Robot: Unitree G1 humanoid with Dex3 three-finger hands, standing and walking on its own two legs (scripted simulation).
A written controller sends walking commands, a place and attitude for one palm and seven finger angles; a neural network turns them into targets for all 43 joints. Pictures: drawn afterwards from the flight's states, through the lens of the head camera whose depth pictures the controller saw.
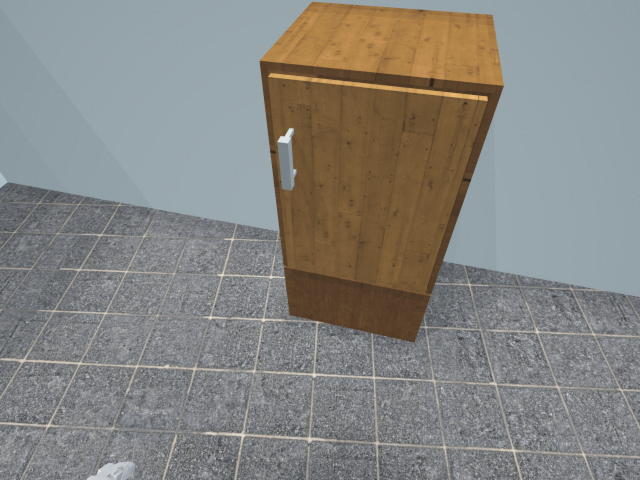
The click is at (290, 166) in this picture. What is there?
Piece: cupboard door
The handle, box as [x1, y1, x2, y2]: [277, 128, 296, 190]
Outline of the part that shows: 289,128 285,136 281,136 277,143 282,188 291,190 293,186 293,177 296,170 292,168 290,137 293,133 293,129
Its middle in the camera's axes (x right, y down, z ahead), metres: -0.07 -0.18 +0.86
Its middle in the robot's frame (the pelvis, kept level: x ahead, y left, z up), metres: +0.76 +0.11 -0.03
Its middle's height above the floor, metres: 0.74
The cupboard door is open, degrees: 0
